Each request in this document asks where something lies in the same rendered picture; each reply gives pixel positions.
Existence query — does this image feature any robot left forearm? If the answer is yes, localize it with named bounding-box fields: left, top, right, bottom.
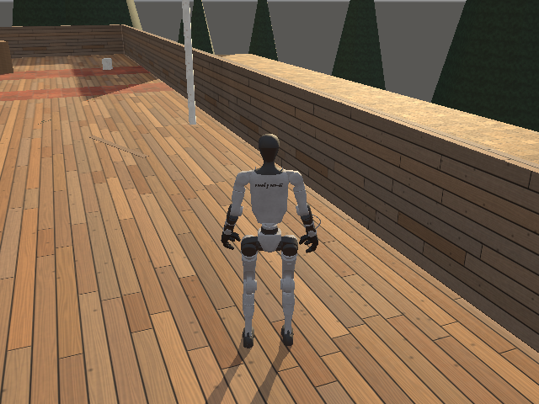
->
left=223, top=204, right=238, bottom=235

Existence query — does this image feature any robot left hand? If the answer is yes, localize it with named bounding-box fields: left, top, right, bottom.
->
left=221, top=232, right=241, bottom=250

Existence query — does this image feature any robot head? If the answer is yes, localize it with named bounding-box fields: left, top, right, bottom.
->
left=254, top=134, right=284, bottom=175

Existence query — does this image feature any robot right hand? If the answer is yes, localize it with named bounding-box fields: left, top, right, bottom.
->
left=299, top=234, right=318, bottom=253

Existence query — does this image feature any right robot foot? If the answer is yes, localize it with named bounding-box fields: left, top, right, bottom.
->
left=281, top=324, right=294, bottom=346

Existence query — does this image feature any robot left upper arm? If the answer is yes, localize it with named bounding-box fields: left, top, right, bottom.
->
left=230, top=170, right=252, bottom=217

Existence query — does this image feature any robot right upper arm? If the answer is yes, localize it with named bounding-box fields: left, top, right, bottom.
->
left=286, top=170, right=309, bottom=216

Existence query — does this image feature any robot right forearm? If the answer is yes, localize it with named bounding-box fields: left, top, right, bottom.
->
left=301, top=204, right=317, bottom=237

